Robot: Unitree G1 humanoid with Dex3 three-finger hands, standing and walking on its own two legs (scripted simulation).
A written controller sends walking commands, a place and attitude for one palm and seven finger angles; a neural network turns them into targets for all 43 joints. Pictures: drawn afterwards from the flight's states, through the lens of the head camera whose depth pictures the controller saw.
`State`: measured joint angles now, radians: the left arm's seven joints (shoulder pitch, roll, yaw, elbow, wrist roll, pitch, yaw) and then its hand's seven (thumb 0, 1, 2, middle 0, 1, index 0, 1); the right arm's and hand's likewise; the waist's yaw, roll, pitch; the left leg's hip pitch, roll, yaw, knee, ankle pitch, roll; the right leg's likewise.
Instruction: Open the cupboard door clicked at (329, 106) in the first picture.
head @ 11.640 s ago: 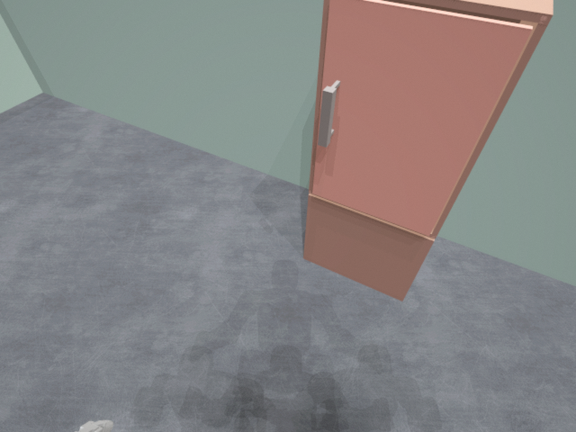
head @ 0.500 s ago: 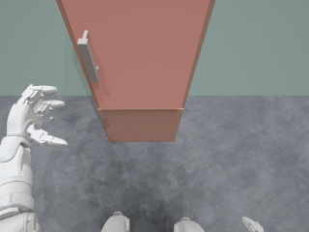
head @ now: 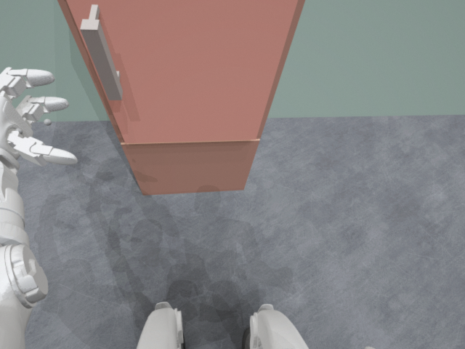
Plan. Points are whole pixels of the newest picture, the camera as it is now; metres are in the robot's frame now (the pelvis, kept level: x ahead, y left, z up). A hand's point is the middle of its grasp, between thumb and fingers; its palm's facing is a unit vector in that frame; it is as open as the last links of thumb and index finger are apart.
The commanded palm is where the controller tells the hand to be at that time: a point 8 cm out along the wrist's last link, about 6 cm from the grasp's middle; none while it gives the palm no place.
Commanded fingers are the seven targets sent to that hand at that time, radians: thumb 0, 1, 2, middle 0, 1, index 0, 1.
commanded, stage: move the hooked fingers beside the handle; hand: left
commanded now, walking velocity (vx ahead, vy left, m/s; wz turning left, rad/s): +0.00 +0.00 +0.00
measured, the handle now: (105, 56) +0.63 +0.22 +0.07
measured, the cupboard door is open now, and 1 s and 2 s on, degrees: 0 0 0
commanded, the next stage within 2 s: slide the fingers in behind the handle in 1.40 s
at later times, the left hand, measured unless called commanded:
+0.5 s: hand (65, 80) +0.55 +0.27 +0.07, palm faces +0.05 -1.00 -0.01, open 14.0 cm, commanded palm +0.55 +0.31 +0.07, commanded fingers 0.00 -0.50 0.30 -0.30 -1.20 -0.30 -1.20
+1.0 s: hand (60, 82) +0.55 +0.28 +0.07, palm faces +0.04 -1.00 -0.01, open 14.0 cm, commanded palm +0.54 +0.31 +0.07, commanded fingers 0.00 -0.50 0.30 -0.30 -1.20 -0.30 -1.20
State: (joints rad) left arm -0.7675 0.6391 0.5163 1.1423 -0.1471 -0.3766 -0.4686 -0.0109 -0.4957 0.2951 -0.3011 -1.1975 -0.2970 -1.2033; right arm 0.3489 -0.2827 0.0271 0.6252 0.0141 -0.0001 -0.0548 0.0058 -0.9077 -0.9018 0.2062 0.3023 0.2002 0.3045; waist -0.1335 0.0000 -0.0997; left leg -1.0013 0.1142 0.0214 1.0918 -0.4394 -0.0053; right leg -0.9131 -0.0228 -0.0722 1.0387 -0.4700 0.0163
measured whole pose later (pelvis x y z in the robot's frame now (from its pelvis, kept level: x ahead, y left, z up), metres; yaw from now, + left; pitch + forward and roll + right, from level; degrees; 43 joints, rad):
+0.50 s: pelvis +0.00 +0.01 -0.01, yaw -2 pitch +26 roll -5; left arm -1.07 0.81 0.54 1.30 -0.03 -0.30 -0.40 -0.01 -0.50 0.30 -0.30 -1.20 -0.30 -1.20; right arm 0.40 -0.28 0.07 0.60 -0.02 0.06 -0.04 0.00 -0.91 -0.90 0.21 0.30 0.20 0.30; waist -0.23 0.02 -0.08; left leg -1.16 0.13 0.02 1.15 -0.46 0.01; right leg -1.05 -0.01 -0.07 1.07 -0.47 0.03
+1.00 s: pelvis +0.02 +0.01 -0.01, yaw -1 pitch +26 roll -6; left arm -1.00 0.78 0.53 1.22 -0.06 -0.29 -0.42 -0.01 -0.50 0.30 -0.30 -1.20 -0.30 -1.20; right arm 0.40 -0.27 0.06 0.60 -0.01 0.09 -0.02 0.00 -0.91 -0.90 0.21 0.30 0.20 0.30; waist -0.21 0.01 -0.10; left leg -1.12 0.13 0.00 1.13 -0.47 0.00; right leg -1.00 0.00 -0.09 1.02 -0.47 0.03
